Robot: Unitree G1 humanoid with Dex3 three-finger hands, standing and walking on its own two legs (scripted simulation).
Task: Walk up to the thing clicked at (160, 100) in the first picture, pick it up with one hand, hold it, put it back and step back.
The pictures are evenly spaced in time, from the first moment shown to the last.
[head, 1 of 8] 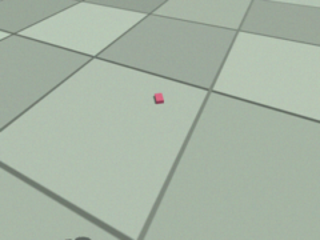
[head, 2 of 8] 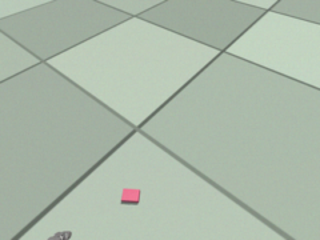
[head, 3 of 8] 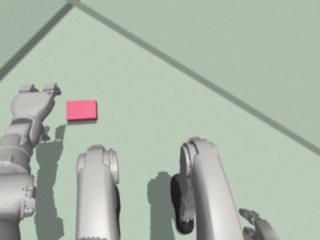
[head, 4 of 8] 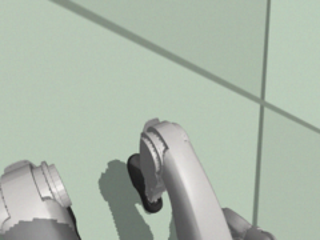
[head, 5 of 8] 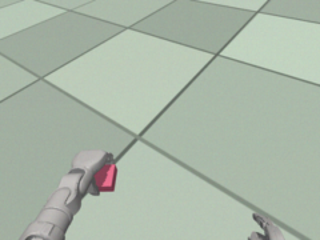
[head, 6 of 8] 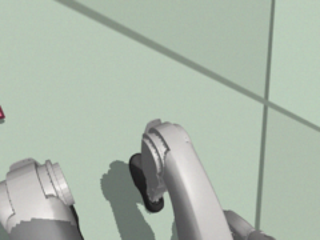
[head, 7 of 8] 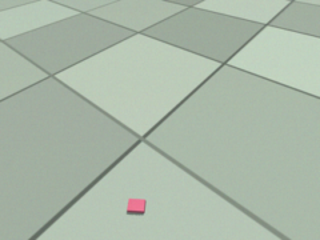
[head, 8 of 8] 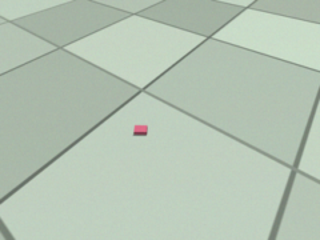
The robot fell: no
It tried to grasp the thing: yes
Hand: left
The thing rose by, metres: 0.68
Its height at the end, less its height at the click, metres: +0.00
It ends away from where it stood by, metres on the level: 0.01
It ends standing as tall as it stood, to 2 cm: yes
